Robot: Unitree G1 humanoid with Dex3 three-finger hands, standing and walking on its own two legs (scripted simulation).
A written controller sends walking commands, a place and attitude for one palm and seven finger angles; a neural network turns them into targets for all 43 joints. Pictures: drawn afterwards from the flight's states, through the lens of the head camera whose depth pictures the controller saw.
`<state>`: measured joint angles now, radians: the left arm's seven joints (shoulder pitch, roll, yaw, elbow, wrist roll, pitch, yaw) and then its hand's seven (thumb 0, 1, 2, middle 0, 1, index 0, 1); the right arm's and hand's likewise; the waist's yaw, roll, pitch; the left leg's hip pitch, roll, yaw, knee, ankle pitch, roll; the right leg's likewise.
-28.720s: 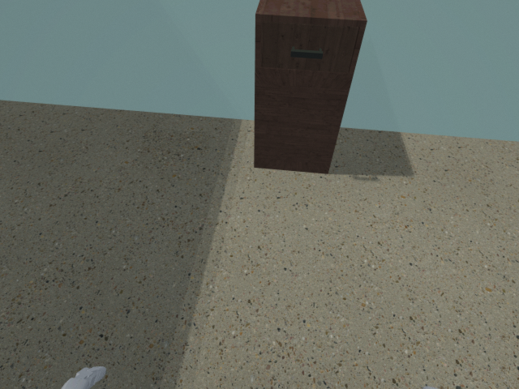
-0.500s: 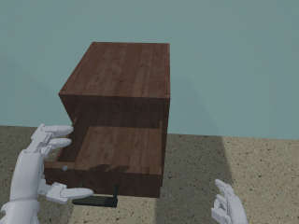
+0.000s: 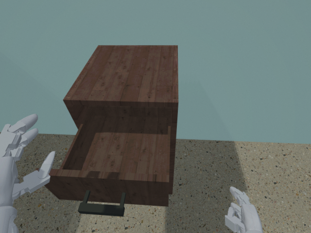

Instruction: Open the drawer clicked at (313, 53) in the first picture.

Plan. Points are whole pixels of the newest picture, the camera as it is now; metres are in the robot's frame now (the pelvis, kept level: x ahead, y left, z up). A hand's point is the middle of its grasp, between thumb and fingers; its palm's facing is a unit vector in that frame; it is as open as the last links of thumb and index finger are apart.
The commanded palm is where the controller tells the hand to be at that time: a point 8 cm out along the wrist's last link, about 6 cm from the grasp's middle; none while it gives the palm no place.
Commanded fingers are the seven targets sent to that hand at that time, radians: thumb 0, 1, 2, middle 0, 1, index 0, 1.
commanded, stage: draw the hand back to the body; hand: left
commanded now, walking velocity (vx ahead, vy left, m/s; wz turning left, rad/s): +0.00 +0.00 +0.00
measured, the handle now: (103, 202) +0.22 +0.19 -0.08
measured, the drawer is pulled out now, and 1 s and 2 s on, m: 0.28 0.28 0.28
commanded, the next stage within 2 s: step back with the hand held close in 0.24 s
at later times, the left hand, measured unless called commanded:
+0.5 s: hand (35, 167) +0.18 +0.24 +0.17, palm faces +0.40 -0.79 -0.46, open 7.5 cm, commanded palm +0.11 +0.29 +0.17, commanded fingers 0.00 0.90 0.90 -0.20 -0.30 -0.20 -0.30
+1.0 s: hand (19, 197) +0.13 +0.25 +0.16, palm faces +0.35 -0.80 -0.48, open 7.5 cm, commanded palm +0.07 +0.29 +0.17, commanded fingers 0.00 0.90 0.90 -0.20 -0.30 -0.20 -0.30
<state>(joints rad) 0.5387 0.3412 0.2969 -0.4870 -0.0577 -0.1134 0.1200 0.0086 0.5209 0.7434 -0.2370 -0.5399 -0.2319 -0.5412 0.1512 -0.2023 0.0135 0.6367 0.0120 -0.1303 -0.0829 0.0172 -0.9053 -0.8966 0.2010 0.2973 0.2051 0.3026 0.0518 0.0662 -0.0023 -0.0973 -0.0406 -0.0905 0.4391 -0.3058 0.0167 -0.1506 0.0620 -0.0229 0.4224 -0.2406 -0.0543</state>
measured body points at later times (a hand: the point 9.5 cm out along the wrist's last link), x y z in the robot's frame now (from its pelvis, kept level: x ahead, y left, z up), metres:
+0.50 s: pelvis -0.01 +0.00 +0.00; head +0.01 -0.02 +0.45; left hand +0.16 +0.28 +0.20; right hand +0.19 -0.22 -0.09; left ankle -0.04 +0.11 -0.74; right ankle -0.01 -0.08 -0.74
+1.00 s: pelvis -0.06 +0.01 -0.01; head -0.04 +0.02 +0.44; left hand +0.11 +0.29 +0.19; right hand +0.15 -0.20 -0.08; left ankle -0.04 +0.11 -0.74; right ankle -0.01 -0.08 -0.74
